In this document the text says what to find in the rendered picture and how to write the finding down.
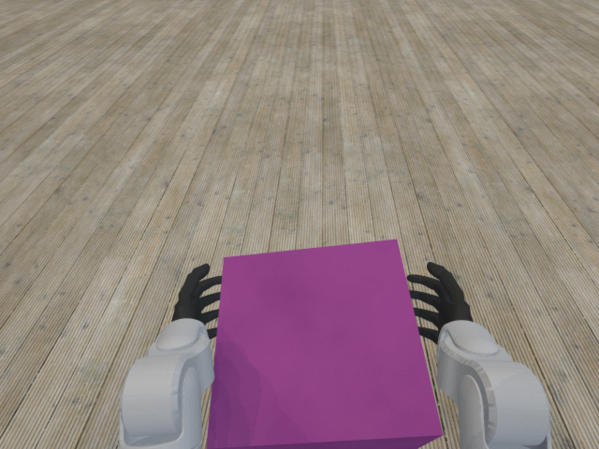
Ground right robot hand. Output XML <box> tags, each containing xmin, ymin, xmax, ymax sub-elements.
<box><xmin>407</xmin><ymin>262</ymin><xmax>473</xmax><ymax>344</ymax></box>

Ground left robot forearm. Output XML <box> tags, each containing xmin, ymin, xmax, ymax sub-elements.
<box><xmin>119</xmin><ymin>318</ymin><xmax>214</xmax><ymax>449</ymax></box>

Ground carton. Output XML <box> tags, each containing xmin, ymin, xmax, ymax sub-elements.
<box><xmin>206</xmin><ymin>239</ymin><xmax>443</xmax><ymax>449</ymax></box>

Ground left robot hand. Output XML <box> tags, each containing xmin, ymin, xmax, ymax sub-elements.
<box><xmin>171</xmin><ymin>264</ymin><xmax>222</xmax><ymax>339</ymax></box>

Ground right robot forearm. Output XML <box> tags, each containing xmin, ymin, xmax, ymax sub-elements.
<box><xmin>436</xmin><ymin>320</ymin><xmax>552</xmax><ymax>449</ymax></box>

